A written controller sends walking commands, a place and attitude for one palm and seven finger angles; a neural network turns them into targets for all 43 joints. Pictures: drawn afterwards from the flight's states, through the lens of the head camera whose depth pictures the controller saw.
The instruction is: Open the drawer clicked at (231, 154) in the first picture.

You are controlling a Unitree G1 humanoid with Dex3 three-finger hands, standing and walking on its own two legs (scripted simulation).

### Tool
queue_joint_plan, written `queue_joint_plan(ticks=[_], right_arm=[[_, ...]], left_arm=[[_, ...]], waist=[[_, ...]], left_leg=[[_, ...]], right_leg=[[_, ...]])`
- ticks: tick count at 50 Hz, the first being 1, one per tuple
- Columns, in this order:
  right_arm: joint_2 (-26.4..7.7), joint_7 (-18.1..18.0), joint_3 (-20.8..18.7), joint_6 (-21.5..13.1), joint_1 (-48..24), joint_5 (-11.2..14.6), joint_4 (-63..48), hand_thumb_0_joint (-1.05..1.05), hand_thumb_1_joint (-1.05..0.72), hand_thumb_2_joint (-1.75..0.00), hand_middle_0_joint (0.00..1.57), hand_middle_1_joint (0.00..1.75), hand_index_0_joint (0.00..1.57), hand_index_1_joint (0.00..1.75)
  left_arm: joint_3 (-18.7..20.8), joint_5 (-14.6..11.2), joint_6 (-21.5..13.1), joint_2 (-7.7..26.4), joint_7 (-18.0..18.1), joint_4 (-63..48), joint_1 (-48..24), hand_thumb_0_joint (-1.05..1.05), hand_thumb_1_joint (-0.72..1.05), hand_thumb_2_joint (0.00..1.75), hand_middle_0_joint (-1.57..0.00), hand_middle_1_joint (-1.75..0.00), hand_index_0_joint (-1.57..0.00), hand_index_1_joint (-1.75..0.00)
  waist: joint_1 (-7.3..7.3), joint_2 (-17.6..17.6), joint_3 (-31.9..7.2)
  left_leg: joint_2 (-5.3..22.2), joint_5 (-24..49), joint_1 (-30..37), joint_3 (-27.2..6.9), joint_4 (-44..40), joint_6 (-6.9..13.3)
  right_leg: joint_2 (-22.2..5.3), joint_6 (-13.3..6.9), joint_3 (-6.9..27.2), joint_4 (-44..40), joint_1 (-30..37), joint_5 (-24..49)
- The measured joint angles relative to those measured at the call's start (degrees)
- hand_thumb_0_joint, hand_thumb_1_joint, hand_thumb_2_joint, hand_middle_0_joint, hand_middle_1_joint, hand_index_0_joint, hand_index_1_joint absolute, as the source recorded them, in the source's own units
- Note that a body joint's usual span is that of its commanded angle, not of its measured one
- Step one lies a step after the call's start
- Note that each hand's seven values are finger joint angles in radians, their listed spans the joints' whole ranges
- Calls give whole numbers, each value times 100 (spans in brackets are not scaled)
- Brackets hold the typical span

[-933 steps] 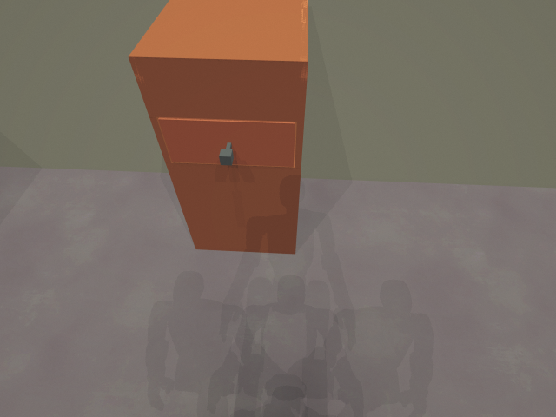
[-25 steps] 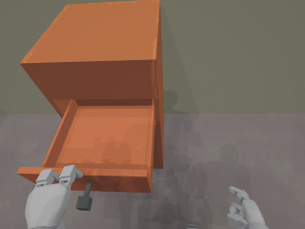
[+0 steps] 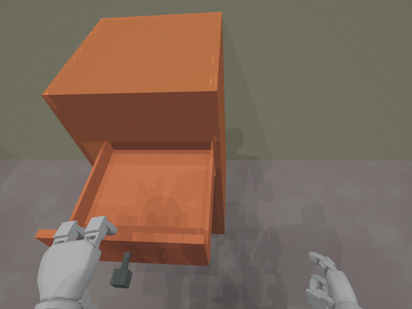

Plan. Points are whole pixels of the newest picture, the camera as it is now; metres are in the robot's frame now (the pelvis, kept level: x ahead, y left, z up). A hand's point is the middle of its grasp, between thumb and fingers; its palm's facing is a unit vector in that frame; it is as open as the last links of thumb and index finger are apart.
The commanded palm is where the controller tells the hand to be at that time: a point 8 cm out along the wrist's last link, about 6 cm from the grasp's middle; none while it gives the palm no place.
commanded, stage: lift the hand off the handle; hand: left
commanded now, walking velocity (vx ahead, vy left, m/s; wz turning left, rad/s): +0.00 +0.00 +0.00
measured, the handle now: (123, 269) +0.22 +0.24 -0.14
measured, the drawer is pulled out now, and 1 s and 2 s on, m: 0.29 0.29 0.29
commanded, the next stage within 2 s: draw the hand back to the body in 0.02 s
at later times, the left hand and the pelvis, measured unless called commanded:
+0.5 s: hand (72, 264) +0.18 +0.25 +0.05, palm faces +0.02 -0.11 -0.99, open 13.8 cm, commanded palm +0.15 +0.25 +0.11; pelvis +0.01 +0.01 +0.01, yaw +0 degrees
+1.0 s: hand (64, 234) +0.19 +0.22 +0.14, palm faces +0.35 -0.85 -0.39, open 13.0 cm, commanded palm +0.14 +0.27 +0.17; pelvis +0.02 +0.00 +0.03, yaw +3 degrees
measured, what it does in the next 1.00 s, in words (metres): stands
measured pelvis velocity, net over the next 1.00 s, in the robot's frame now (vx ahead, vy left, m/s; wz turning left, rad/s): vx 0.02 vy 0.00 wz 0.06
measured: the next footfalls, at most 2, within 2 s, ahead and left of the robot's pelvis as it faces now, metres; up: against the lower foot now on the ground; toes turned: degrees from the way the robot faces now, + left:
none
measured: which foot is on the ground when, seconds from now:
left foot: down 0.00-1.00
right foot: down 0.00-1.00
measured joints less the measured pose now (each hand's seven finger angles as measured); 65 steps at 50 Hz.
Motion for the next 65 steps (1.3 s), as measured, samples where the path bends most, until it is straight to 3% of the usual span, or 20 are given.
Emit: queue_joint_plan(ticks=[7, 15, 22, 30, 37, 39, 40, 41, 43, 45, 47, 51, 57, 65], right_arm=[[16, 40, -7, 7, -17, -15, -34, 1, -91, -90, 20, 30, 20, 30], [27, 26, -10, 41, -16, -11, 7, 1, -91, -90, 20, 30, 20, 30], [2, -2, 5, 40, -4, 35, 5, 1, -91, -90, 20, 30, 20, 30], [20, -3, 60, 56, 1, 42, -71, 1, -91, -90, 20, 30, 20, 30], [-20, -35, 54, 90, -20, 67, -80, 1, -91, -90, 20, 30, 20, 30], [-15, -173, 63, -114, -26, 190, -78, 1, -91, -90, 20, 30, 20, 30], [8, -280, 88, -259, 15, 234, -81, 1, -91, -90, 20, 30, 20, 30], [40, -393, 123, -401, 83, 260, -75, 1, -91, -90, 20, 30, 20, 30], [113, -571, 206, -665, 234, 266, -7, 1, -91, -90, 20, 30, 20, 30], [175, -663, 287, -888, 353, 248, 100, 1, -91, -90, 20, 30, 20, 30], [232, -681, 348, -1041, 402, 228, 217, 1, -91, -90, 20, 30, 20, 30], [298, -632, 382, -1183, 351, 203, 379, 1, -91, -90, 20, 30, 20, 30], [251, -557, 297, -1199, 188, 210, 475, 1, -91, -90, 20, 30, 20, 30], [122, -568, 177, -1176, 75, 228, 566, 1, -91, -90, 20, 30, 20, 30]], left_arm=[[-2, 112, -56, 7, 37, 7, 106, 0, -49, 30, -32, -120, -32, -120], [172, 1, -55, 127, 46, -342, 308, 0, -48, 30, -32, -120, -32, -120], [244, -207, 114, 221, -273, -571, 283, 0, -49, 30, -32, -120, -32, -120], [358, -269, -46, 411, -535, -1019, 510, 0, -49, 30, -32, -120, -32, -120], [599, -472, -8, 551, -707, -1235, 564, 0, -49, 30, -32, -120, -32, -120], [645, -2408, -35, 266, -947, -1249, 456, -1, -48, 30, -31, -119, -32, -119], [681, -3262, -22, 57, -1066, -1231, 409, -1, -48, 31, -31, -119, -32, -119], [706, -3914, 0, -127, -1171, -1224, 369, -1, -47, 31, -31, -118, -32, -118], [717, -4765, 7, -379, -1306, -1254, 309, -1, -44, 32, -31, -117, -32, -117], [709, -5224, -28, -497, -1387, -1335, 264, -1, -40, 34, -31, -114, -31, -114], [739, -5483, -89, -527, -1451, -1447, 242, -1, -36, 36, -30, -111, -31, -111], [965, -5728, -231, -419, -1568, -1623, 221, -1, -24, 41, -29, -104, -30, -104], [1341, -5892, -334, -268, -1662, -1749, 315, -1, -5, 49, -28, -91, -28, -91], [1517, -5941, -355, -241, -1677, -1893, 322, 0, 22, 61, -26, -74, -26, -74]], waist=[[30, -44, 13], [57, -14, 7], [89, 74, 57], [169, 76, 137], [223, 133, 218], [116, 202, 474], [60, 215, 571], [21, 207, 627], [-32, 161, 670], [-68, 109, 678], [-100, 54, 687], [-143, 16, 745], [-146, 74, 809], [-64, 109, 827]], left_leg=[[1, -1, 14, 33, -35, 6], [1, -18, 141, 35, -88, 19], [-28, 68, 382, -3, -297, 39], [-29, 167, 668, 17, -562, 44], [-50, 257, 863, -35, -746, 60], [-77, 291, 1135, -113, -836, 74], [-96, 315, 1289, -149, -911, 77], [-113, 346, 1438, -183, -1006, 77], [-133, 419, 1709, -258, -1212, 66], [-136, 493, 1938, -326, -1410, 47], [-125, 563, 2115, -367, -1586, 28], [-74, 676, 2314, -382, -1836, -4], [-34, 793, 2389, -345, -2042, -19], [-25, 858, 2455, -357, -2148, -25]], right_leg=[[8, 7, 35, -18, -6, 3], [14, 25, 41, -75, 124, -9], [-8, 52, 10, -294, 390, 61], [7, 65, 32, -545, 667, 157], [-10, 89, -15, -765, 905, 243], [-41, 104, -86, -871, 1218, 257], [-60, 112, -119, -937, 1384, 259], [-77, 120, -149, -1014, 1540, 265], [-95, 124, -220, -1196, 1831, 289], [-94, 118, -285, -1391, 2084, 333], [-79, 105, -327, -1569, 2276, 388], [-15, 74, -347, -1869, 2498, 527], [38, 57, -316, -2110, 2574, 676], [51, 49, -329, -2230, 2651, 740]])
